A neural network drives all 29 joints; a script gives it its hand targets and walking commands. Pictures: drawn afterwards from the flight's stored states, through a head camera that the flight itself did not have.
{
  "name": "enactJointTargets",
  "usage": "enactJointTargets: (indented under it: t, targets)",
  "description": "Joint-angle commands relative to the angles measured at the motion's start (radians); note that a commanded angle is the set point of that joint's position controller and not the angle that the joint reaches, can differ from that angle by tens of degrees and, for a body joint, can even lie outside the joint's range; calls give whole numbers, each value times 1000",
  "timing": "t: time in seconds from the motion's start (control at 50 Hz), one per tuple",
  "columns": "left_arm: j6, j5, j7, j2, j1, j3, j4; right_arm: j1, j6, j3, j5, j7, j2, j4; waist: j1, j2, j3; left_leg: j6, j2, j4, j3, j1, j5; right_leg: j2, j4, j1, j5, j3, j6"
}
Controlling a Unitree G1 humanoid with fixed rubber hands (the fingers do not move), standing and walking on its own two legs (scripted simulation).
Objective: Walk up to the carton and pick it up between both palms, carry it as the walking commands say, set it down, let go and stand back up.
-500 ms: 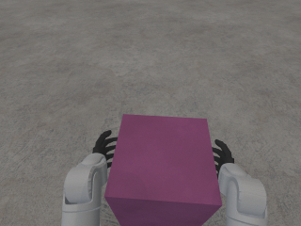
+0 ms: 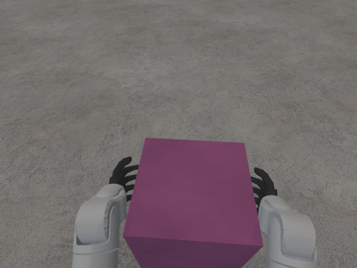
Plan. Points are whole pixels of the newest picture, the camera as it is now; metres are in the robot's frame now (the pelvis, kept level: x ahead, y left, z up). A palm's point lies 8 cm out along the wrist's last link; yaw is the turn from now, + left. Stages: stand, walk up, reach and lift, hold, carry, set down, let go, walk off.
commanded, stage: carry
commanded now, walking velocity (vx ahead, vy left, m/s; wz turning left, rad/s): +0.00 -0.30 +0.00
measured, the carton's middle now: (190, 210) +0.27 -0.01 +0.02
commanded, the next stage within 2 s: none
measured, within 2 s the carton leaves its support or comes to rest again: neither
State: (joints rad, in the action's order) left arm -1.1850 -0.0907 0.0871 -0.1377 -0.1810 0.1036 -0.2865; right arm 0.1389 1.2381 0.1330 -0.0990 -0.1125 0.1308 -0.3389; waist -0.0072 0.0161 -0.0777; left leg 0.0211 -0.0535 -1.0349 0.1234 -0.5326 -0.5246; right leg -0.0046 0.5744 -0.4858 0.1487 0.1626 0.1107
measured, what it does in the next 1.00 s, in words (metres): steps to the right: left foot, then right foot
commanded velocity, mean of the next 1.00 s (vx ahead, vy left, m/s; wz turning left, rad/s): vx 0.00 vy -0.30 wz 0.00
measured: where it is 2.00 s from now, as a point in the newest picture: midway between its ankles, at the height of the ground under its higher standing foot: outside the picture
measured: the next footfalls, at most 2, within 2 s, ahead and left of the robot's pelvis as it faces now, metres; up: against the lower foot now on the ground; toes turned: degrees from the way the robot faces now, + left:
left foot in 0.08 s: +0.02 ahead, +0.05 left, +0.00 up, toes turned +10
right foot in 0.34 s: +0.04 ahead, -0.32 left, +0.00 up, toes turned -6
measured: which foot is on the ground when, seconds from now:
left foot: up 0.00-0.06, down 0.08-0.36, up 0.38-0.54, down 0.56-0.78, up 0.80-1.00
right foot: down 0.00-0.10, up 0.12-0.32, down 0.34-0.56, up 0.58-0.76, down 0.78-1.00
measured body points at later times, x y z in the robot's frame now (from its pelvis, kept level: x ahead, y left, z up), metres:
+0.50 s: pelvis -0.08 -0.20 +0.00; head -0.07 -0.21 +0.45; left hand +0.21 -0.06 +0.07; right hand +0.19 -0.37 +0.06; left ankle -0.06 -0.08 -0.69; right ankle +0.00 -0.32 -0.72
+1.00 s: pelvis -0.17 -0.39 +0.00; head -0.16 -0.39 +0.45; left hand +0.12 -0.25 +0.08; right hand +0.10 -0.55 +0.07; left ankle -0.16 -0.31 -0.71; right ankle -0.08 -0.45 -0.72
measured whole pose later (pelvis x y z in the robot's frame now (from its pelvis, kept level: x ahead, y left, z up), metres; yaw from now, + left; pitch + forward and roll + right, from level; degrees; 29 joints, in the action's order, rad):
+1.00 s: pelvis -0.17 -0.39 +0.00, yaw +0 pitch +3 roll +0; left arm -1.19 -0.09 0.09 -0.14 -0.20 0.10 -0.33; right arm 0.14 1.24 0.14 -0.09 -0.11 0.13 -0.38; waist -0.01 0.01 -0.05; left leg 0.01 -0.04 -0.76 0.17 -0.42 -0.45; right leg -0.03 0.57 -0.47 0.16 0.16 0.11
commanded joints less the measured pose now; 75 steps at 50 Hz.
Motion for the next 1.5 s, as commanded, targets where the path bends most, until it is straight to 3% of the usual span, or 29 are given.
enactJointTargets:
  t: [0.0, 0.06, 0.08, 0.1, 0.12, 0.16, 0.3, 0.34, 0.38, 0.52, 0.58, 0.62, 0.7, 0.74, 0.76, 0.8, 0.88, 0.98, 1.0, 1.02, 1.04, 1.08, 1.12, 1.22, 1.28, 1.3, 1.32, 1.4, 1.48]
  targets:
    - [-4, 377, -255, -924, -435, -679, -104, 651, -47, -781, 467, 287, 887, -179, 24, -212, -360, -38, 29, 239, 36, 175, 16, 200, -327, 206, 205, -240, 36]
    - [-15, 363, -243, -907, -406, -697, -98, 595, -37, -743, 457, 294, 874, -126, -5, -82, -411, -97, -69, 747, -44, 523, 195, 127, -257, 127, 136, -148, -64]
    - [-17, 388, -247, -911, -469, -725, -142, 580, -45, -742, 448, 293, 889, -123, -25, 132, -329, -207, -383, 818, -444, 587, 39, 42, 4, -170, 128, -68, -212]
    - [-22, 407, -255, -920, -558, -750, -173, 594, -59, -730, 453, 304, 899, -132, -24, 419, -212, -346, -696, 878, -727, 406, 130, 69, 496, -339, 304, -168, -201]
    - [-16, 392, -252, -951, -565, -750, -138, 627, -53, -739, 454, 307, 908, -176, -6, 129, -208, -258, -531, 823, -495, 365, 172, 95, 568, -257, 209, -306, -164]
    - [-11, 407, -253, -952, -544, -747, -133, 653, -53, -735, 453, 310, 910, -183, 1, 45, -247, -138, -381, 708, -254, 350, 377, 67, 544, -201, 142, -285, -137]
    - [-34, 424, -252, -906, -494, -748, -100, 535, -34, -697, 391, 277, 862, -107, 6, 298, -320, -50, -291, 508, -92, 356, 756, 21, -69, 75, 130, -37, -129]
    - [-33, 423, -258, -906, -456, -740, -97, 537, -42, -694, 382, 270, 849, -154, 11, 147, -394, 7, -213, 304, -41, 231, 588, 73, -217, 307, 43, -98, -102]
    - [-17, 402, -258, -925, -451, -716, -82, 605, -38, -730, 396, 278, 856, -168, 24, -438, -362, 79, 17, -5, 46, -128, -202, 319, -151, 391, -519, -382, 93]
    - [15, 364, -228, -953, -427, -686, -146, 691, -52, -780, 499, 294, 885, -262, 5, -172, -413, -46, -32, 519, -3, 284, 216, 197, -89, 216, -75, -184, 34]
    - [5, 359, -230, -909, -465, -705, -187, 602, -53, -782, 480, 304, 890, -213, -9, 278, -349, -282, -551, 768, -648, 413, 228, 47, 430, -212, 324, -211, -113]
    - [-6, 365, -240, -924, -468, -720, -142, 583, -47, -752, 451, 303, 895, -168, -6, 98, -269, -212, -459, 719, -443, 302, 261, 95, 562, -186, 225, -300, -112]
    - [-3, 423, -240, -911, -534, -757, -196, 607, -52, -737, 440, 291, 883, -186, 3, 252, -296, -77, -308, 612, -154, 255, 527, 63, 172, 27, 229, -130, -117]
    - [-15, 419, -246, -899, -456, -734, -148, 554, -45, -732, 420, 280, 877, -170, 12, 182, -369, -53, -259, 464, -104, 269, 575, 24, -74, 193, 179, -61, -105]
    - [-14, 431, -247, -913, -462, -745, -163, 581, -50, -728, 419, 274, 874, -215, 10, 35, -382, -25, -204, 356, -59, 188, 432, 37, -180, 287, 167, -87, -88]
    - [-8, 406, -254, -931, -429, -727, -114, 608, -41, -740, 417, 278, 847, -211, 26, -378, -352, 60, 25, 0, 58, -105, -168, 323, -209, 324, -266, -434, 121]
    - [4, 394, -247, -945, -494, -710, -161, 652, -54, -773, 466, 289, 877, -222, 26, -142, -326, 12, 4, -33, 4, -54, -11, 247, -180, 299, -139, -284, 111]
    - [-6, 359, -233, -928, -398, -684, -122, 603, -37, -748, 466, 294, 879, -165, 11, -123, -407, -51, -15, 577, 29, 334, 202, 195, -194, 251, -83, -212, 41]
    - [-8, 354, -228, -930, -409, -694, -132, 644, -39, -758, 479, 298, 892, -202, 0, -60, -386, -79, -146, 692, -144, 463, 233, 157, -111, 114, 45, -193, -4]
    - [-14, 370, -232, -930, -434, -711, -142, 595, -41, -752, 462, 300, 890, -156, -15, 239, -353, -217, -459, 728, -538, 532, 180, 65, 124, -176, 226, -133, -98]
    - [-16, 368, -238, -919, -491, -716, -159, 576, -42, -739, 453, 306, 874, -146, -12, 275, -280, -300, -594, 801, -630, 431, 228, 52, 403, -245, 304, -178, -132]
    - [-9, 397, -245, -954, -560, -741, -160, 581, -44, -715, 441, 311, 909, -127, -12, 35, -210, -206, -463, 767, -398, 319, 254, 69, 571, -201, 202, -291, -135]
    - [-16, 408, -248, -948, -557, -735, -148, 605, -48, -716, 440, 302, 908, -142, 8, 129, -247, -123, -335, 659, -183, 335, 436, 82, 413, -142, 190, -223, -127]
    - [-26, 433, -244, -917, -524, -752, -170, 563, -42, -700, 404, 277, 859, -172, -1, 268, -307, -71, -319, 591, -129, 313, 595, 48, 57, 53, 193, -77, -132]
    - [-28, 427, -251, -938, -445, -747, -110, 563, -46, -694, 387, 267, 841, -206, 9, 90, -395, 17, -209, 350, -46, 203, 559, 97, -195, 326, 31, -125, -89]
    - [-10, 404, -252, -919, -439, -733, -125, 543, -44, -716, 387, 275, 840, -215, 14, -278, -381, 77, -40, 205, 65, -1, 103, 258, -196, 359, -271, -359, 9]
    - [-13, 409, -254, -939, -432, -726, -139, 619, -43, -737, 412, 276, 857, -231, 24, -403, -349, 62, 8, 17, 43, -114, -169, 306, -169, 395, -478, -381, 97]
    - [9, 382, -241, -959, -479, -693, -173, 661, -53, -775, 473, 291, 881, -242, 24, -165, -381, -2, -4, -17, 2, -33, -18, 243, -143, 370, -246, -224, 85]
    - [6, 360, -226, -949, -408, -690, -173, 667, -46, -785, 493, 290, 883, -287, 22, -218, -416, -24, -14, 423, 7, 180, 104, 219, -142, 372, -205, -223, 84]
